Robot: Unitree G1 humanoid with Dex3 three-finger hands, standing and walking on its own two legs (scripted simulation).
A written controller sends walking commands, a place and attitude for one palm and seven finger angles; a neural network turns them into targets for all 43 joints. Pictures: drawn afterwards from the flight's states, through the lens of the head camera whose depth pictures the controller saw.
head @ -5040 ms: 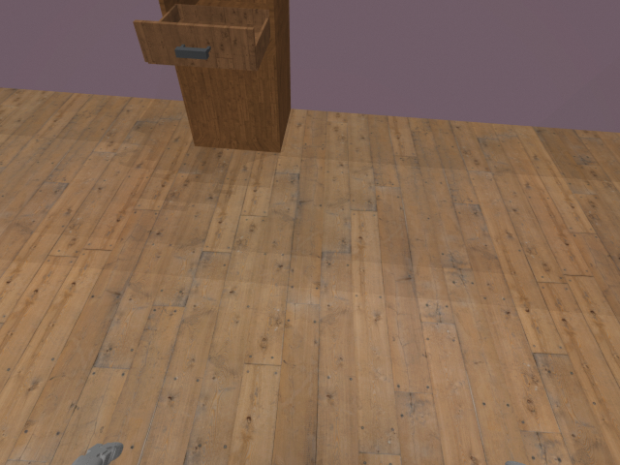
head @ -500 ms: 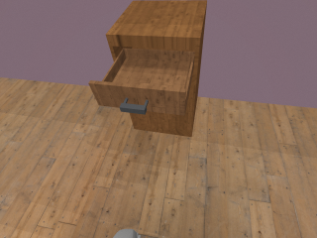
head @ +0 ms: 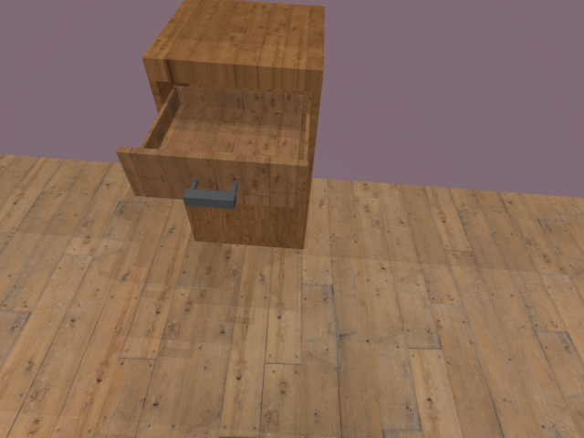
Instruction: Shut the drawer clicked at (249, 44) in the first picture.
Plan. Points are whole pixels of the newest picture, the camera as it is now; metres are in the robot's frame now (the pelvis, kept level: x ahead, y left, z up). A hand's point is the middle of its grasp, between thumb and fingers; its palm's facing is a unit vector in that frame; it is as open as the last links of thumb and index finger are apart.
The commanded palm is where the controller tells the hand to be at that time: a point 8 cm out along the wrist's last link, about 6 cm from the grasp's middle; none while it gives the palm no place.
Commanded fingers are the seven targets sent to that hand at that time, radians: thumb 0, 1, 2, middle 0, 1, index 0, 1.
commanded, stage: take the last steps up to it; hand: left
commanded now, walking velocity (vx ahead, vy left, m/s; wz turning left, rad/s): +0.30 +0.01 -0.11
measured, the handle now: (212, 191) +0.62 +0.22 -0.11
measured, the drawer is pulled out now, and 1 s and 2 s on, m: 0.30 0.30 0.30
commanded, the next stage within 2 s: come to a stop and stand still in 1.00 s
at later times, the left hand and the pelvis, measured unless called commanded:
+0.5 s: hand out of the picture +0.10 +0.15 -0.17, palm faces +0.01 -0.98 -0.21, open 7.2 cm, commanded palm none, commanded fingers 0.00 0.90 0.90 -0.20 -0.30 -0.20 -0.30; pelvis +0.08 -0.03 +0.00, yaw -1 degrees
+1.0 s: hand (198, 338) +0.31 +0.19 -0.16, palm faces -0.03 -0.98 -0.21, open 7.3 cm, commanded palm none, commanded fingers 0.00 0.90 0.90 -0.20 -0.30 -0.20 -0.30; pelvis +0.23 +0.00 +0.00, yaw -4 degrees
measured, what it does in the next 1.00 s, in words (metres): walks ahead: right foot, then left foot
